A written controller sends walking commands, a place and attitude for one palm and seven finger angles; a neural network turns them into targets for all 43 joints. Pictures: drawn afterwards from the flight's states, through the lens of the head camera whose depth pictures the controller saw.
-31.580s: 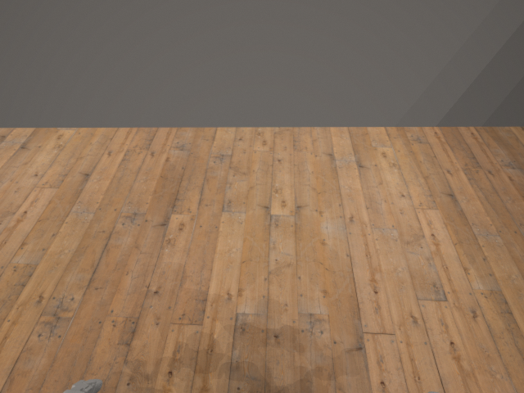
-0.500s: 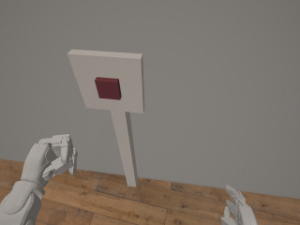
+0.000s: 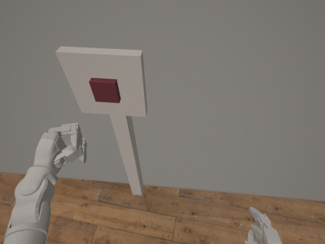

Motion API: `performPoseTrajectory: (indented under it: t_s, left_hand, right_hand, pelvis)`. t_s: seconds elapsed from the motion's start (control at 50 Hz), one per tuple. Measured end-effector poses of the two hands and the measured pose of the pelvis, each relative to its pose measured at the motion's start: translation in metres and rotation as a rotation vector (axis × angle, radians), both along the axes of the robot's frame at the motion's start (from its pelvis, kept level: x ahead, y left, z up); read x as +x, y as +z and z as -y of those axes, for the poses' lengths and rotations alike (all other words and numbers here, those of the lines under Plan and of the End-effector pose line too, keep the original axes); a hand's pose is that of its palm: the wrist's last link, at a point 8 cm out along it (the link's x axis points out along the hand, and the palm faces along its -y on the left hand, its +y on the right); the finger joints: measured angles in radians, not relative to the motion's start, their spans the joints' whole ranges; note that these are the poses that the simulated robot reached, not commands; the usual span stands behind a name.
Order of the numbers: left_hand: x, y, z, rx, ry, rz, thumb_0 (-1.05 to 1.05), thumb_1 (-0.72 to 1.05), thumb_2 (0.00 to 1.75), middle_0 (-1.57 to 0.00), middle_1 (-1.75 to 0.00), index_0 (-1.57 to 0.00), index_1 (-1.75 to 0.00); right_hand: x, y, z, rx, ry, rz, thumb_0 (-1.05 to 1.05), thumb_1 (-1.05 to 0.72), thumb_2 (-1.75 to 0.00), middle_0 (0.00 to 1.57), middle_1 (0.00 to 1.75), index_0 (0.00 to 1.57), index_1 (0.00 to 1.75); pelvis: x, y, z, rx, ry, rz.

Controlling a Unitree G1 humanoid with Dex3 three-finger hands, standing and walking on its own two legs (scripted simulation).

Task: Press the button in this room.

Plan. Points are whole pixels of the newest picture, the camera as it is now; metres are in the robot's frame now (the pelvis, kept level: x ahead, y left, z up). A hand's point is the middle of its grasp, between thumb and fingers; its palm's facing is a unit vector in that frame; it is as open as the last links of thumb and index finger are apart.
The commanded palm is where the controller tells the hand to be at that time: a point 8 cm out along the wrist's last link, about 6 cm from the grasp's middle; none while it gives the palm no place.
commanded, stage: aim a knuckle at the button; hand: left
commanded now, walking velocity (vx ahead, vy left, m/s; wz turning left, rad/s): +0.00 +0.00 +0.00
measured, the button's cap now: (106, 90) +0.49 +0.20 +0.12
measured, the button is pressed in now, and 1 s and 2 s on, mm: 0 0 0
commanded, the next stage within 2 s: press the button with the knuckle in 1.36 s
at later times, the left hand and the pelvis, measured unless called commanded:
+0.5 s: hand (97, 130) +0.37 +0.19 +0.09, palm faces -0.04 -1.00 +0.00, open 3.1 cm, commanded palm +0.35 +0.25 +0.09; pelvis +0.00 +0.01 +0.00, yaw -1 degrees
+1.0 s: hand (100, 126) +0.38 +0.19 +0.08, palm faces -0.03 -1.00 -0.01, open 3.1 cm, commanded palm +0.36 +0.24 +0.09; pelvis +0.00 +0.01 -0.01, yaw -1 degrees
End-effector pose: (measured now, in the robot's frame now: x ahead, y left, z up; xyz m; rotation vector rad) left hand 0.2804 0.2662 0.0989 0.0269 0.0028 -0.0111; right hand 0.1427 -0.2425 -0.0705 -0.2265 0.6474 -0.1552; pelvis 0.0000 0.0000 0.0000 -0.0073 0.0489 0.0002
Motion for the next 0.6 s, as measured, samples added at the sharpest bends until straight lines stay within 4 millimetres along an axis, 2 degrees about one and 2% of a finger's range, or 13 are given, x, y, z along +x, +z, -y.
performPoseTrajectory:
  t_s: [0.38,0.6]
  left_hand:
    - [0.052,-0.005,0.013,-0.015,-0.028,0.015,0.01,0.9,0.9,-1.3,-1.5,-1.3,-1.5]
    - [0.082,-0.014,0.019,-0.017,-0.022,-0.006,0.01,0.9,0.9,-1.31,-1.5,-1.3,-1.5]
  right_hand:
    - [-0.012,-0.013,-0.008,0.013,-0.023,-0.104,0.01,-0.91,-0.89,0.2,0.3,0.2,0.3]
    - [-0.03,-0.022,-0.007,0.007,-0.049,-0.193,0.01,-0.91,-0.89,0.2,0.3,0.2,0.3]
  pelvis:
    - [0.005,-0.002,-0.009,0.0,-0.008,-0.04]
    - [0.002,-0.005,-0.011,-0.002,-0.009,-0.063]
